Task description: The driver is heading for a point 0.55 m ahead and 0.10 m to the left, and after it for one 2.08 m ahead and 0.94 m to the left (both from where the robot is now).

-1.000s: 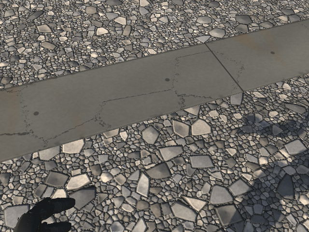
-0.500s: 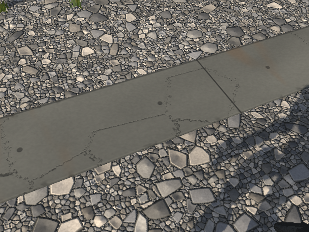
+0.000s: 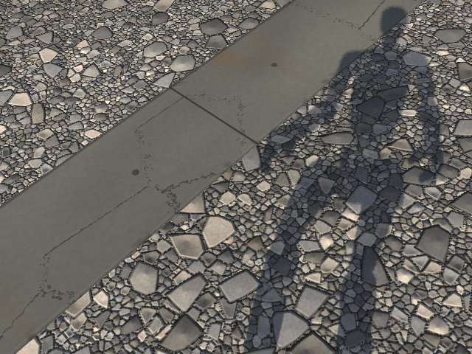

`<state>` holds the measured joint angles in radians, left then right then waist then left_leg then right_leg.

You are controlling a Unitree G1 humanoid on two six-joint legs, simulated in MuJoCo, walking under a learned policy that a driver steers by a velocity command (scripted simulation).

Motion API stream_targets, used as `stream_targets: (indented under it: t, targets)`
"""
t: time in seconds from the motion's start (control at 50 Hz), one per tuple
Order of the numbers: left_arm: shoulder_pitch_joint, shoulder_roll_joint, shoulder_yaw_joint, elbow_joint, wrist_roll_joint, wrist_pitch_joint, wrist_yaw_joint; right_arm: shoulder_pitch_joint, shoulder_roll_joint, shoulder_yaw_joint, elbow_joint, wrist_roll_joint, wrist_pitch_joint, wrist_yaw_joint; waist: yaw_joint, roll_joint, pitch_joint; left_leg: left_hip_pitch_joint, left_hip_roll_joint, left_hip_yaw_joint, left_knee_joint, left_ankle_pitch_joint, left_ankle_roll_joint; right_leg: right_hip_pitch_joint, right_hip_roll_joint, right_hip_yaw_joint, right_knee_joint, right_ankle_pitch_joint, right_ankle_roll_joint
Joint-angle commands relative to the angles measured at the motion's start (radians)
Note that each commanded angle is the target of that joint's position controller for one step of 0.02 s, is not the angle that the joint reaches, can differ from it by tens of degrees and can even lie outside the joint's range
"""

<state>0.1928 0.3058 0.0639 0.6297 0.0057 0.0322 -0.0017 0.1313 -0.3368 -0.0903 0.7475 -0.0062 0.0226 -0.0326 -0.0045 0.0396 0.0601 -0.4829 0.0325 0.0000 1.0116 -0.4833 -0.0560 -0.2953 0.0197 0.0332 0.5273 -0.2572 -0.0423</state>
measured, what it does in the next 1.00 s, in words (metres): walks ahead, turning left: left foot, then right foot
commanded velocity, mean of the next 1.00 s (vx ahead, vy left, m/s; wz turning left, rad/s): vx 0.37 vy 0.00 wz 0.17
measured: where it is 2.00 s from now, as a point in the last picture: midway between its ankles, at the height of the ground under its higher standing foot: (239, 327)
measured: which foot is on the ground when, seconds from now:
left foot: up 0.00-0.38, down 0.40-0.86, up 0.88-1.00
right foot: down 0.00-0.40, up 0.42-0.82, down 0.84-1.00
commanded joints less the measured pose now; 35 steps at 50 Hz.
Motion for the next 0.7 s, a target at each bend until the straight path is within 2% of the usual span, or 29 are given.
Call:
stream_targets:
  t: [0.02,0.06,0.1,0.14,0.2,0.28,0.34,0.38,0.4,0.42,0.44,0.46,0.48,0.52,0.56,0.64,0.7]
  targets:
    - [-0.022,0.160,0.042,-0.066,-0.020,-0.024,0.019,-0.009,-0.099,-0.030,-0.067,-0.007,-0.014,-0.009,-0.001,-0.173,-0.143,-0.144,-0.001,-0.065,0.116,0.091,-0.013,0.181,-0.227,0.282,-0.202,0.324,-0.176]
    - [0.015,0.146,0.038,-0.062,-0.020,-0.025,0.025,-0.009,-0.084,-0.027,-0.071,0.006,-0.027,0.008,0.011,-0.182,-0.149,-0.151,-0.009,-0.057,0.036,0.178,-0.011,0.198,-0.198,0.315,-0.260,-0.035,-0.178]
    - [0.040,0.156,0.039,-0.056,-0.017,-0.033,0.029,-0.065,-0.079,-0.023,-0.087,0.016,-0.044,0.018,0.034,-0.203,-0.096,-0.171,-0.019,-0.063,-0.109,0.207,-0.009,0.204,-0.202,0.372,-0.306,-0.193,-0.183]
    - [0.051,0.170,0.043,-0.048,-0.016,-0.040,0.033,-0.086,-0.071,-0.018,-0.090,0.016,-0.065,0.029,0.043,-0.206,-0.084,-0.138,-0.025,-0.068,-0.240,0.227,-0.008,0.213,-0.202,0.376,-0.306,-0.183,-0.180]
    - [0.075,0.163,0.036,-0.024,-0.012,-0.054,0.026,-0.079,-0.049,-0.002,-0.073,0.017,-0.090,0.050,0.067,-0.208,-0.085,-0.036,-0.010,-0.034,-0.361,0.256,0.002,0.184,-0.209,0.338,-0.302,-0.149,-0.174]
    - [0.105,0.181,0.033,0.004,-0.012,-0.066,0.006,-0.096,-0.058,0.010,-0.084,0.034,-0.105,0.063,0.087,-0.186,-0.027,0.018,-0.003,-0.008,-0.422,0.229,0.056,0.130,-0.244,0.357,-0.316,-0.225,-0.184]
    - [0.090,0.173,0.028,0.017,-0.017,-0.068,-0.003,-0.035,-0.055,0.017,-0.067,0.037,-0.116,0.071,0.043,-0.156,-0.021,0.137,-0.016,0.019,-0.501,0.265,0.106,0.086,-0.238,0.315,-0.282,-0.223,-0.162]
    - [0.082,0.134,0.015,0.021,-0.009,-0.071,-0.004,0.081,-0.066,0.012,-0.026,0.036,-0.115,0.066,-0.015,-0.129,-0.052,0.301,-0.028,0.011,-0.529,0.248,0.133,0.019,-0.193,0.246,-0.189,-0.172,-0.123]
    - [0.057,0.089,-0.001,0.009,0.002,-0.077,-0.002,0.175,-0.102,0.003,-0.007,0.038,-0.117,0.059,-0.054,-0.047,-0.079,0.416,0.051,-0.118,-0.582,0.208,0.171,-0.058,-0.131,0.154,-0.012,-0.083,-0.075]
    - [0.048,0.051,-0.009,-0.045,0.006,-0.100,-0.001,0.252,-0.221,-0.025,0.005,0.033,-0.113,0.059,-0.046,0.205,-0.109,0.582,0.216,-0.481,-0.704,0.047,0.299,-0.298,0.020,-0.029,0.300,-0.115,0.011]
    - [-0.010,0.115,0.004,-0.069,-0.011,-0.120,0.007,0.314,-0.207,-0.026,0.008,0.027,-0.115,0.068,-0.099,0.232,-0.082,0.633,0.319,-0.749,-0.806,-0.068,0.393,-0.495,0.034,0.021,0.511,-0.303,0.039]
    - [-0.015,0.148,0.015,-0.068,-0.032,-0.136,0.002,0.282,-0.159,-0.010,-0.002,0.022,-0.121,0.068,-0.078,0.144,-0.031,0.631,0.313,-0.708,-0.802,-0.076,0.378,-0.574,-0.018,0.066,0.590,-0.252,0.026]
    - [-0.026,0.135,0.011,-0.058,-0.031,-0.145,-0.004,0.257,-0.128,-0.002,-0.019,0.016,-0.121,0.065,-0.071,0.098,-0.022,0.616,0.265,-0.617,-0.798,-0.011,0.353,-0.580,-0.044,0.065,0.599,-0.173,0.020]
    - [-0.055,0.121,0.015,-0.061,0.001,-0.156,-0.013,0.229,-0.100,0.009,-0.034,0.016,-0.110,0.054,-0.052,0.040,-0.014,0.569,0.207,-0.490,-0.799,0.205,0.318,-0.551,-0.076,0.053,0.512,-0.058,0.030]
    - [-0.065,0.090,0.010,-0.065,0.009,-0.155,-0.021,0.230,-0.092,0.013,-0.040,0.022,-0.097,0.041,-0.037,0.058,-0.027,0.511,0.157,-0.403,-0.813,0.363,0.305,-0.475,-0.065,0.024,0.412,0.004,0.060]
    - [-0.175,0.033,-0.010,-0.082,0.002,-0.152,-0.024,0.248,-0.122,0.002,-0.029,0.026,-0.081,0.012,-0.058,0.056,-0.009,0.366,0.085,-0.282,-0.806,0.507,0.272,-0.325,-0.014,-0.012,0.145,0.188,0.108]
    - [-0.256,0.039,-0.010,-0.097,-0.013,-0.155,-0.031,0.301,-0.128,-0.003,-0.011,0.034,-0.073,0.004,-0.083,0.065,-0.004,0.312,0.092,-0.307,-0.791,0.481,0.254,-0.217,0.016,-0.005,0.023,0.298,0.111]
